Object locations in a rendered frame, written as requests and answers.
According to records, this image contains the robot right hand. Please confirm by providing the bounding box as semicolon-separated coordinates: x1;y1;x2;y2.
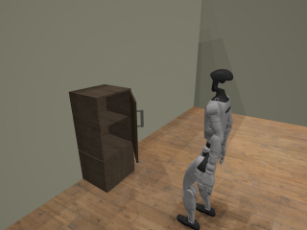
219;148;226;165

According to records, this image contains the robot right forearm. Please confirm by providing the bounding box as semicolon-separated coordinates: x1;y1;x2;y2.
221;126;232;149

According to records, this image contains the robot left hand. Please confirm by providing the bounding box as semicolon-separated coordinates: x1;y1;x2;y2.
199;172;215;196

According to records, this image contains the handle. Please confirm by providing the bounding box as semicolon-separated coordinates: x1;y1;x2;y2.
136;109;144;127

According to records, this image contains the robot left forearm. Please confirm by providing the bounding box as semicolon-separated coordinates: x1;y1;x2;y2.
205;136;222;174

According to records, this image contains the left robot upper arm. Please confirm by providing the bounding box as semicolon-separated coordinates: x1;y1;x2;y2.
205;102;224;143

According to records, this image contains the right robot upper arm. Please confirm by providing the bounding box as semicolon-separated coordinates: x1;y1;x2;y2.
226;95;233;128

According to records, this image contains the robot right foot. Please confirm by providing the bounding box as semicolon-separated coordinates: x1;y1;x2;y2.
196;203;216;217

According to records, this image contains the left robot thigh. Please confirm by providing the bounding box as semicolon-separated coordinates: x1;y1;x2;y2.
183;154;209;197

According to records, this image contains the cupboard door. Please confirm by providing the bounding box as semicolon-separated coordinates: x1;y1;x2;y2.
130;91;139;163

